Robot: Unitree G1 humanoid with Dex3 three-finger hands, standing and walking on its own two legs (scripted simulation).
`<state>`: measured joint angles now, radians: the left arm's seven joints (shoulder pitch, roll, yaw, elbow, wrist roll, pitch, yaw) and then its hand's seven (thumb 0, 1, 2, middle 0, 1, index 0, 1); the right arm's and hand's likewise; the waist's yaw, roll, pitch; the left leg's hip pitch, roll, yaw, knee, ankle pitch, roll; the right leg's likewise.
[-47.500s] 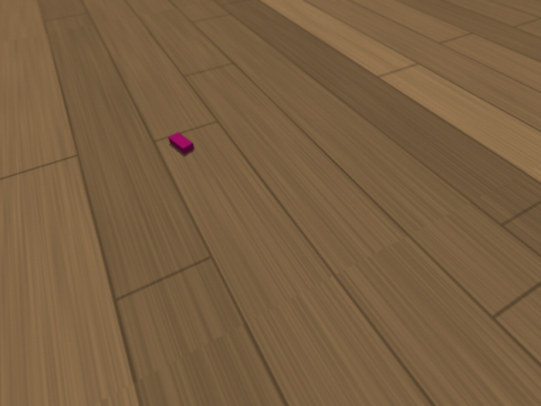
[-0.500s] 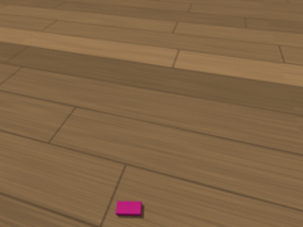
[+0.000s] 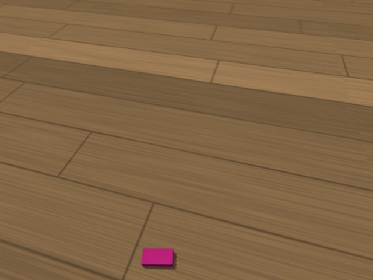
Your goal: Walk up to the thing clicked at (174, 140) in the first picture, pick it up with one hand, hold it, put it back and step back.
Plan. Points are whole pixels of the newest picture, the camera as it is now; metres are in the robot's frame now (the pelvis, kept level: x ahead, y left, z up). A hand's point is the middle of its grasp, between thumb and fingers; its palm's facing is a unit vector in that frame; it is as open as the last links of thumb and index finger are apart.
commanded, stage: stand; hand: left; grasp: from above
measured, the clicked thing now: (157, 257) +0.37 +0.18 -0.76
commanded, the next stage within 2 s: step back in 0.38 s
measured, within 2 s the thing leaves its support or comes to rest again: neither
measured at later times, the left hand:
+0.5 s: hand out of the picture +0.07 +0.26 -0.16, palm faces +0.03 -0.93 -0.36, open 7.4 cm
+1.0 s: hand out of the picture +0.02 +0.30 -0.18, palm faces -0.10 -0.92 -0.37, open 7.4 cm
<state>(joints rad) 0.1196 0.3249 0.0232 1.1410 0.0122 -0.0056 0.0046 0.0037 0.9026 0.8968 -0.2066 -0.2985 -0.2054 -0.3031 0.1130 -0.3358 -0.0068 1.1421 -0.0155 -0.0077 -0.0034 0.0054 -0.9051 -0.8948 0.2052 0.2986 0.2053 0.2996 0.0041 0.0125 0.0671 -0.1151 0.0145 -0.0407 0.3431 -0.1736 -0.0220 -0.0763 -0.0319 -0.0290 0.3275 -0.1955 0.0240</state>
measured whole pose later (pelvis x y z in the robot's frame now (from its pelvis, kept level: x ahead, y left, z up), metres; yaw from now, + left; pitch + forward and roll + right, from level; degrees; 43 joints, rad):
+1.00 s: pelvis -0.11 +0.04 -0.02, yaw -4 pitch -2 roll -1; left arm 0.10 0.39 0.07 0.88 0.01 0.06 0.02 0.00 0.90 0.90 -0.21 -0.30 -0.21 -0.30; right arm 0.13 -0.35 -0.04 0.86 -0.03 0.02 -0.01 0.01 -0.90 -0.89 0.21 0.30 0.21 0.30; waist -0.03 -0.02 0.22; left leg -0.35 0.00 0.05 0.63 -0.24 0.06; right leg -0.35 0.06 0.11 0.95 -0.52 0.01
